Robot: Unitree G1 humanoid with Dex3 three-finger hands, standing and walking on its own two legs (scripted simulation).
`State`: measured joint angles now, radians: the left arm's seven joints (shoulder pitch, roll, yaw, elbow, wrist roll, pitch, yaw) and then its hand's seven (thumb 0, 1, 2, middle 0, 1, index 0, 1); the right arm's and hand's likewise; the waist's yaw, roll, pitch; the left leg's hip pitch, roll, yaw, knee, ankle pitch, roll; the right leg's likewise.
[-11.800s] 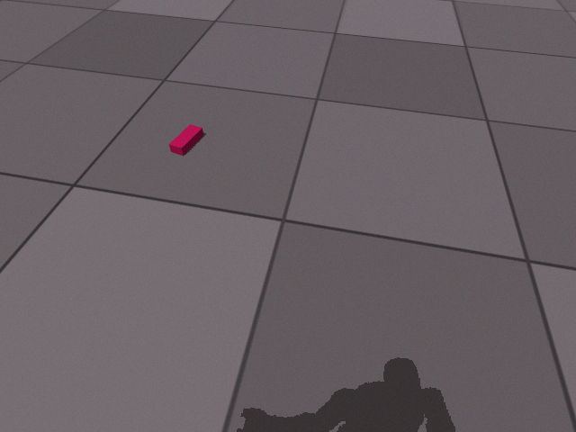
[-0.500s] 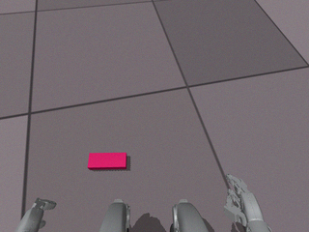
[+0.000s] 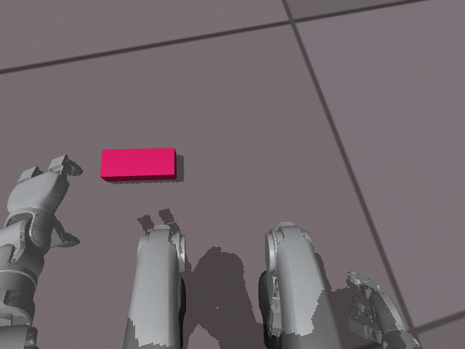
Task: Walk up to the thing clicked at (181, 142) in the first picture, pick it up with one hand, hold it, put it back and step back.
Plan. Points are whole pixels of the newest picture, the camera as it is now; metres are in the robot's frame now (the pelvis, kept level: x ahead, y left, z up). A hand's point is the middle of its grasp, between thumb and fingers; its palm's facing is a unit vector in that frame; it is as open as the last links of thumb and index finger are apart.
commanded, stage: rise first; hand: left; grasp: from above
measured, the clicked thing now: (140, 164) +0.53 +0.25 -0.42
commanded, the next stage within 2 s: none
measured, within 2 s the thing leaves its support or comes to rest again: neither
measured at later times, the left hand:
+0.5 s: hand (86, 183) +0.42 +0.31 -0.23, palm faces -0.47 -0.04 -0.88, open 14.1 cm
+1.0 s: hand (97, 176) +0.45 +0.31 -0.28, palm faces -0.46 -0.01 -0.89, open 13.9 cm
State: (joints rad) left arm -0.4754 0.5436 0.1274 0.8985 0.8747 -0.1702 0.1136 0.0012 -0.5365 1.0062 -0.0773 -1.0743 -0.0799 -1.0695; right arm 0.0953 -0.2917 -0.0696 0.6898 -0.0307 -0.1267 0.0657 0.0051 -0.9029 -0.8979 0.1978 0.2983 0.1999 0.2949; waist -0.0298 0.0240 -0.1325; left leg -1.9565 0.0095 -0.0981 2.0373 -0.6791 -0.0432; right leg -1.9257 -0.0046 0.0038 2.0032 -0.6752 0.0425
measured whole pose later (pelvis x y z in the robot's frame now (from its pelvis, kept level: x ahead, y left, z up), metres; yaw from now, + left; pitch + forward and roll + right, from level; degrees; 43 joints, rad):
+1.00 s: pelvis +0.00 +0.02 -0.11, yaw -5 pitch +35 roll -9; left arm -0.92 0.76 0.11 1.42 1.33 -0.29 0.39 0.00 -0.49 0.98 -0.08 -1.05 -0.10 -1.02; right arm 0.12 -0.26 0.01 0.74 -0.15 -0.02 0.13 0.00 -0.91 -0.90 0.20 0.30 0.20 0.29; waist -0.19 -0.01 -0.06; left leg -2.31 -0.02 -0.15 2.39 -0.70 -0.01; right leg -2.22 0.01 -0.01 2.30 -0.69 0.07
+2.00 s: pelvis +0.00 +0.02 -0.12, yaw -6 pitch +33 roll -11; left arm -1.00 0.86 0.12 1.51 1.33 -0.29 0.40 0.00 -0.54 1.03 -0.09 -1.04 -0.09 -1.04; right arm 0.14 -0.28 0.09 0.72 -0.17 -0.02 0.15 0.00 -0.91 -0.90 0.20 0.30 0.20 0.29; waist -0.26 -0.02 -0.01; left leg -2.35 -0.02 -0.18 2.46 -0.69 -0.02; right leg -2.26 0.02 -0.04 2.34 -0.68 0.07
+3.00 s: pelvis -0.01 +0.02 -0.12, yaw -7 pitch +33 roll -11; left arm -1.01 0.87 0.10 1.52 1.33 -0.30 0.39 0.00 -0.51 1.00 -0.10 -1.06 -0.11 -1.05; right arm 0.16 -0.28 0.11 0.70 -0.17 -0.03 0.14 0.00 -0.90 -0.90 0.20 0.30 0.20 0.29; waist -0.27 -0.02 -0.01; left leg -2.36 -0.02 -0.18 2.45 -0.69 -0.01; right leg -2.25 0.02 -0.04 2.33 -0.67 0.07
